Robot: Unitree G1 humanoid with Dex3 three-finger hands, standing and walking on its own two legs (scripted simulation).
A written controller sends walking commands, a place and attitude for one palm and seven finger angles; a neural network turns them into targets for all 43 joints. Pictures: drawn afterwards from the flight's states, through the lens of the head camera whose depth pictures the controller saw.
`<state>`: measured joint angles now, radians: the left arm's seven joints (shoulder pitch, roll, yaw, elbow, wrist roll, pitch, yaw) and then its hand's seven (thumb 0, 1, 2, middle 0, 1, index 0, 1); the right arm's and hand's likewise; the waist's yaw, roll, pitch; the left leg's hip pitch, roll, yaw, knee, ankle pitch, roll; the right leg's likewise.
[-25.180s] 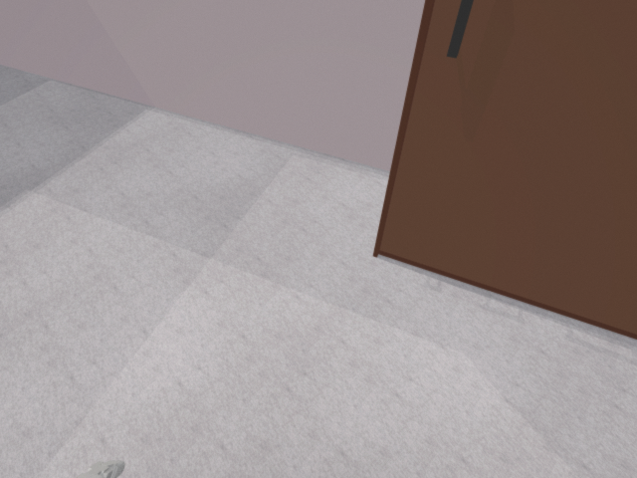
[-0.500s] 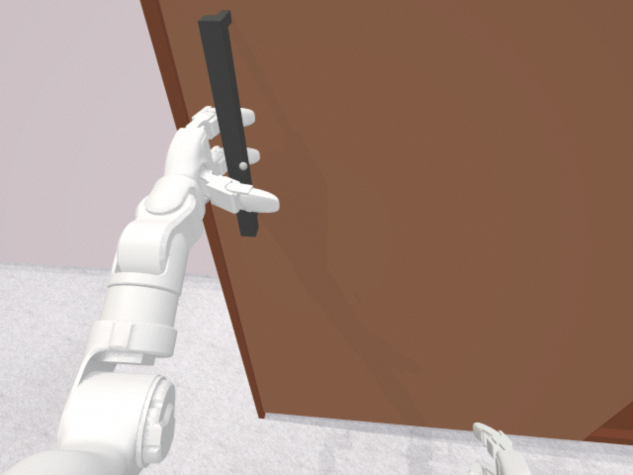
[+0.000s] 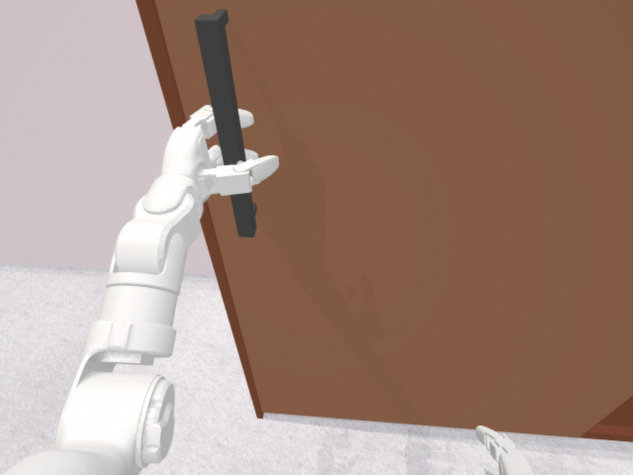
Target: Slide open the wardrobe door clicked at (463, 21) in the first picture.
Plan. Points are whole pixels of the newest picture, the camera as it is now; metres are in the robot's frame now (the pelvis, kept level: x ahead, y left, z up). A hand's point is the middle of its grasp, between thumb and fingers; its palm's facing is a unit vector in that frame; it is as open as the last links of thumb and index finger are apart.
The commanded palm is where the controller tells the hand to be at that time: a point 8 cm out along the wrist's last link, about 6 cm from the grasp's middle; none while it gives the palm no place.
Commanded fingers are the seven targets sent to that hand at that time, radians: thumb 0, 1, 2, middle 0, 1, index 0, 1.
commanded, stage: grip the handle and tug to test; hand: left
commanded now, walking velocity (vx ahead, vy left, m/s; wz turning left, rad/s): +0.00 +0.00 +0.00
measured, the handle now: (236, 139) +0.46 +0.13 +0.23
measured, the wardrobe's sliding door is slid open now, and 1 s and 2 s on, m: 0.00 0.00 0.00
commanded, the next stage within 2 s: tug the door sideways, standing still in 0.94 s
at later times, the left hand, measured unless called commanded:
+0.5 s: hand (244, 163) +0.41 +0.11 +0.23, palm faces +0.00 -1.00 +0.00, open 5.8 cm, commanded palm +0.39 +0.16 +0.23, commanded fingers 0.00 0.90 0.90 -0.45 -1.40 -0.45 -1.40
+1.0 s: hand (244, 166) +0.40 +0.11 +0.23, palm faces -0.01 -1.00 +0.00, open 6.0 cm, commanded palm +0.35 +0.16 +0.23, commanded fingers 0.00 0.90 0.90 -0.45 -1.40 -0.45 -1.40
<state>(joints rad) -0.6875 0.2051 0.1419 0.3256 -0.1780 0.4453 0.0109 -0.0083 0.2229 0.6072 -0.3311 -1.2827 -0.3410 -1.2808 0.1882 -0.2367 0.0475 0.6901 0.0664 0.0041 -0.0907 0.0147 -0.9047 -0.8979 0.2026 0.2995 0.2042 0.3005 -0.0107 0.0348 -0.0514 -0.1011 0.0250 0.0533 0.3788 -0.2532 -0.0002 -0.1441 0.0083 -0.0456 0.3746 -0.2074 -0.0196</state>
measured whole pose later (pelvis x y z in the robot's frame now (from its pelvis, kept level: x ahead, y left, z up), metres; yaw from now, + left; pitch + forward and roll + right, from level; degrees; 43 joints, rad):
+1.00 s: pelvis +0.02 +0.00 +0.00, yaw -2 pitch +0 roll +0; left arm -0.51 0.20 0.18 0.07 -0.18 0.51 0.01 -0.01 0.75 0.77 -0.30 -1.37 -0.28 -1.34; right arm 0.18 -0.25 0.04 0.63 0.07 0.04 -0.07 0.02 -0.90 -0.90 0.20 0.30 0.20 0.30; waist -0.03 0.05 -0.08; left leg -0.08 0.04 0.08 0.36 -0.28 0.00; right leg -0.14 0.02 -0.02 0.37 -0.23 -0.02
